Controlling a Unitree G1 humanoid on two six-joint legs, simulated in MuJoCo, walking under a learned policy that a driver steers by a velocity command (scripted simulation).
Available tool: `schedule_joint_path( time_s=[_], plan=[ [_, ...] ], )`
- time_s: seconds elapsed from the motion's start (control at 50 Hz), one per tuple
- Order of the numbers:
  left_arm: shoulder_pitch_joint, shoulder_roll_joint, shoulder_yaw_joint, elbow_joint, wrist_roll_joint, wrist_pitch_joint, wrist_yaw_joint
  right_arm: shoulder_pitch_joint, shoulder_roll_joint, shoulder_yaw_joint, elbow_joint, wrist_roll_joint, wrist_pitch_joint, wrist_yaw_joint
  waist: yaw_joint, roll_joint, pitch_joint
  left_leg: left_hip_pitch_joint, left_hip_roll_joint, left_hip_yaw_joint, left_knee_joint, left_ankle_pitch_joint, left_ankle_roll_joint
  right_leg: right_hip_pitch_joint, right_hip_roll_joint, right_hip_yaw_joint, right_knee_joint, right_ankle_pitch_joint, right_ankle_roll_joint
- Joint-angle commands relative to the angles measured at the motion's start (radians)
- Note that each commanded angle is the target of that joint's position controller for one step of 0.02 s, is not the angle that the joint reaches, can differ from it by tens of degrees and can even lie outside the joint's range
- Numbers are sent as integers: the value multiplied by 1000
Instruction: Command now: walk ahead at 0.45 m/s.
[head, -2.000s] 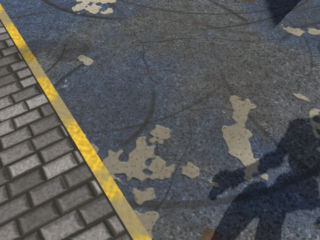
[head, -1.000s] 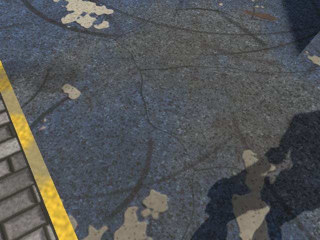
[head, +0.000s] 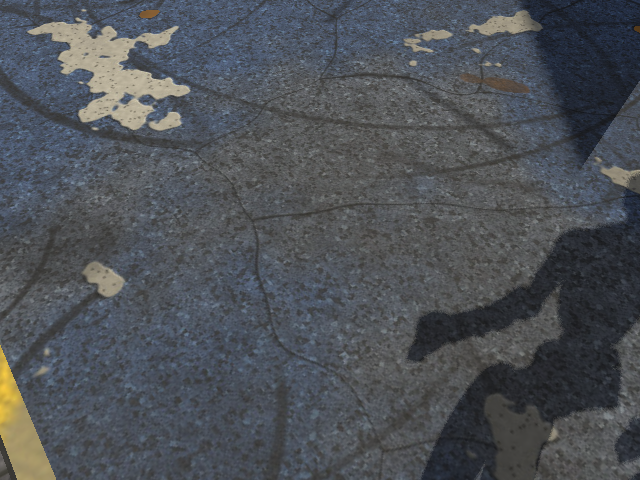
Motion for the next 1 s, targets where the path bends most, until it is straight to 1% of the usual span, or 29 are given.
schedule_joint_path(
  time_s=[0.02, 0.08, 0.12, 0.14, 0.16, 0.18, 0.2, 0.22, 0.24, 0.26, 0.28, 0.3, 0.34, 0.4, 0.52, 0.64, 0.66, 0.7, 0.74, 0.76, 0.78, 0.8, 0.82, 0.84, 0.86, 0.88, 0.9, 0.94, 1.0],
  plan=[
    [-164, 19, -14, -91, -4, -10, -15, 32, -182, -35, -33, 9, -9, -11, -3, 103, 141, -102, 248, -122, -112, 279, 137, -5, 33, -38, -140, 94, 3],
    [-217, 36, -16, -122, -8, -16, -31, 53, -179, -43, -19, 18, -3, -11, 5, 101, 160, -7, 290, -110, -81, 329, 126, -12, 34, -21, -208, 78, -31],
    [-190, 66, -7, -127, -7, -21, -40, 32, -197, -52, -25, 17, 3, -11, 42, 113, 122, 49, 305, -92, -5, 510, 108, 65, 59, -34, -238, 23, -61],
    [-133, 93, 6, -116, -5, -23, -39, 18, -212, -57, -30, 16, 8, -11, 78, 135, 70, 63, 304, -81, 70, 694, 97, 166, 91, -57, -232, -5, -78],
    [-4, 128, 27, -82, -4, -23, -34, 5, -207, -57, -35, 13, 15, -10, 148, 143, -7, 32, 276, -66, 227, 851, 79, 347, 126, -75, -232, -22, -101],
    [194, 176, 52, -29, -4, -21, -24, -19, -191, -48, -51, 7, 18, -7, 238, 135, -119, -121, 227, -49, 463, 797, 46, 636, 87, -24, -217, -23, -136],
    [357, 277, 75, 0, 24, -19, -13, 62, -95, -20, -75, -1, 9, 2, 224, -58, -301, -492, 95, -13, 866, 361, -10, 1046, -192, 359, -236, -161, -250],
    [381, 238, 56, 10, 26, -16, -17, 102, -38, -3, -59, 26, -15, 7, 204, -217, -443, -660, -20, -143, 1124, -278, -21, 1134, -341, 764, -451, -321, -323],
    [294, 170, 34, 1, 16, -22, -19, 2, -145, -35, -83, 55, -32, 7, 200, -144, -289, -749, 42, -211, 1209, -245, 2, 993, -299, 666, -492, -373, -258],
    [196, 124, 19, -18, 14, -26, -18, -81, -174, -43, -114, 66, -36, 1, 168, -97, -154, -766, 100, -168, 1195, -157, 17, 820, -270, 493, -512, -326, -212],
    [120, 91, 8, -22, 21, -35, -23, -115, -164, -48, -120, 55, -30, -9, 128, -24, -76, -714, 146, -153, 1134, -72, 19, 650, -233, 366, -551, -234, -185],
    [79, 59, 0, -18, 30, -44, -27, -100, -151, -59, -113, 41, -14, -16, 88, -35, -45, -648, 181, -159, 1074, -24, 25, 547, -192, 262, -580, -177, -157],
    [76, 41, -1, 3, 38, -46, -27, -45, -98, -61, -99, 43, 20, -16, 49, -63, -15, -571, 199, -160, 1026, 3, 32, 442, -153, 143, -628, -144, -145],
    [106, 84, 8, 24, 42, -50, -9, -116, -104, -71, -135, 39, 45, -22, 40, -44, 44, -666, 202, -173, 960, 98, 20, 417, -153, 45, -675, -82, -157],
    [181, 119, 12, 34, 46, -39, 28, -289, -107, -74, -200, 24, 32, 12, 78, -9, 80, -777, 173, -137, 673, 354, -3, 532, -142, -104, -682, 28, -131],
    [305, 153, 25, 54, 26, -4, 37, -486, -77, -49, -305, 24, 30, 54, 148, 12, 134, -847, 153, -25, 489, 276, 18, 750, -195, -190, -606, 164, -123],
    [304, 162, 29, 51, 21, 4, 37, -496, -81, -48, -321, 26, 30, 61, 143, 2, 132, -832, 142, -3, 472, 228, 28, 775, -203, -204, -574, 235, -118],
    [271, 190, 37, 32, 13, 14, 41, -466, -111, -60, -342, 28, 33, 71, 101, -41, 83, -701, 81, 65, 457, 124, 61, 788, -204, -239, -461, 573, -99],
    [235, 220, 44, 14, 7, 27, 45, -286, -185, -97, -320, 35, 35, 71, -10, -80, -34, -437, -6, 109, 435, 63, 111, 757, -187, -259, -188, 848, -72],
    [218, 217, 40, 2, 4, 27, 44, -118, -255, -135, -279, 37, 36, 56, -98, -51, -123, -162, -31, 68, 348, 134, 155, 625, -144, -273, 55, 730, -30],
    [235, 133, 16, -34, 42, 13, 39, -39, -361, -158, -258, 30, 44, 31, -68, 168, -194, 109, 189, -273, 350, 269, 219, 318, -53, -257, 400, 19, 22],
    [295, 50, -13, -88, 28, -30, 23, -86, -403, -154, -304, 9, 31, 36, 26, 290, -361, 362, 410, -863, 174, 260, 442, -13, 164, -41, 705, -586, 71],
    [175, 141, 6, -93, -17, -62, 11, -69, -303, -122, -303, -4, 26, 39, -39, 115, -350, 342, 403, -750, 127, 444, 372, -83, 101, 90, 729, -535, 44],
    [170, 138, 6, -82, -36, -65, 8, -118, -237, -104, -295, -3, 18, 37, -10, 83, -237, 214, 377, -533, 161, 617, 323, -89, 50, 72, 662, -454, 24],
    [182, 132, 9, -52, -20, -55, 18, -202, -196, -91, -309, 11, 13, 38, 37, -9, -150, 49, 328, -385, 166, 686, 268, -35, -7, 60, 575, -395, 27],
    [179, 141, 19, -39, -2, -40, 25, -257, -158, -79, -316, 11, 11, 34, 62, 4, -109, -70, 297, -304, 141, 694, 239, 22, -33, 56, 508, -367, 28],
    [204, 137, 23, -27, 0, -18, 24, -274, -147, -72, -315, -3, 8, 31, 86, 26, -97, -155, 279, -255, 111, 722, 222, 102, -48, 63, 480, -340, 27],
    [240, 101, 19, -12, 4, 13, 29, -280, -167, -72, -293, -16, -5, 27, 119, 43, -83, -236, 255, -167, 79, 824, 212, 157, -38, 52, 404, -286, 38],
    [206, 82, 14, -20, 11, 27, 33, -296, -174, -68, -270, -24, -9, 6, 123, 82, -66, -240, 222, -44, 60, 872, 181, 139, -17, 53, 224, -142, 52]
  ],
)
